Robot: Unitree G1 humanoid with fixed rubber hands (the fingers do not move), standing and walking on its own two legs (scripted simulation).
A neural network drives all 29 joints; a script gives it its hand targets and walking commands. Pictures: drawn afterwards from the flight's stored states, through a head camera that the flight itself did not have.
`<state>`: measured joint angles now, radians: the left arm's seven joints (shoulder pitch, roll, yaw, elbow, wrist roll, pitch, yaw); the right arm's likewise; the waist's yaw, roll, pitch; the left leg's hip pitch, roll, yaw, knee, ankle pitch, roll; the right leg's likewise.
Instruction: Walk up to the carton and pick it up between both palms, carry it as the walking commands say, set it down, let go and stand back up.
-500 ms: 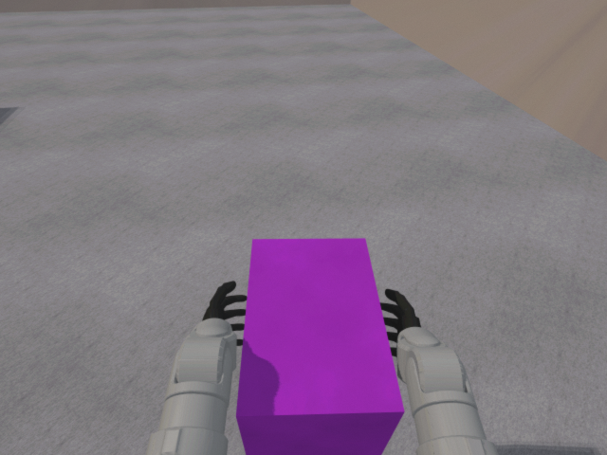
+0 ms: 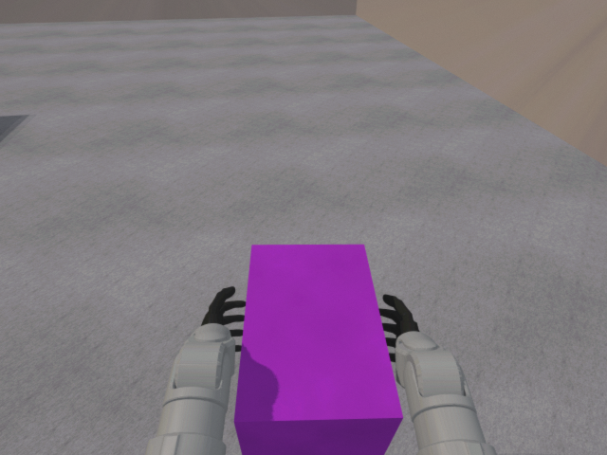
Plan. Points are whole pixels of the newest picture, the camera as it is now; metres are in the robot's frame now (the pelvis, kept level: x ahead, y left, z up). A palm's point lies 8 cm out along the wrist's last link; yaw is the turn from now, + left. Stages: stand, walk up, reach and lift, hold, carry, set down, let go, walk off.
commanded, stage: reach and lift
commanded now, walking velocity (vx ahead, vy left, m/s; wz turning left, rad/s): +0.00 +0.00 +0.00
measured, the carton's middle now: (309, 363) +0.29 +0.00 -0.03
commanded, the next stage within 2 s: hold in 0.10 s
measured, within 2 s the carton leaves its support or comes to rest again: neither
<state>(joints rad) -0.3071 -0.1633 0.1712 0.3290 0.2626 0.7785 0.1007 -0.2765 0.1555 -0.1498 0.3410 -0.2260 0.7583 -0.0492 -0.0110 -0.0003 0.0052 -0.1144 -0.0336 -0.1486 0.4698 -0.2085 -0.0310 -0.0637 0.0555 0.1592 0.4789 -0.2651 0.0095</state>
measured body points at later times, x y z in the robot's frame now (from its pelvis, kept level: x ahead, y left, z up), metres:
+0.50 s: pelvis -0.01 +0.01 +0.00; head -0.06 +0.01 +0.44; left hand +0.30 +0.14 +0.04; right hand +0.29 -0.13 +0.03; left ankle +0.04 +0.14 -0.74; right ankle +0.01 -0.13 -0.74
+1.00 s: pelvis -0.02 -0.05 -0.03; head -0.04 -0.05 +0.42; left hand +0.27 +0.09 +0.05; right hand +0.27 -0.17 +0.04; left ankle +0.04 +0.13 -0.74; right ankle +0.01 -0.13 -0.74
